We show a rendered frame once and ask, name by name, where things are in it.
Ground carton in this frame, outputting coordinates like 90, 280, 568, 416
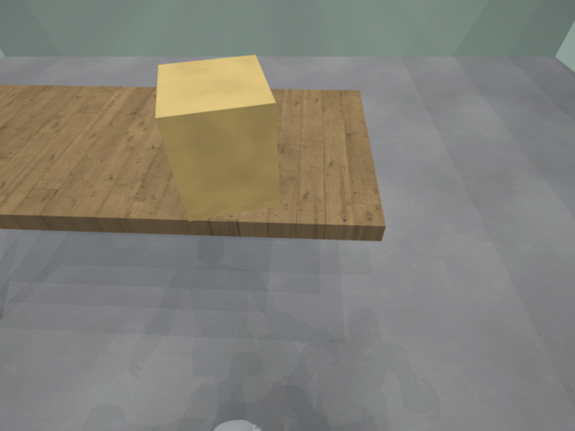
155, 55, 280, 222

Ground table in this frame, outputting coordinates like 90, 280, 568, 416
0, 84, 385, 320

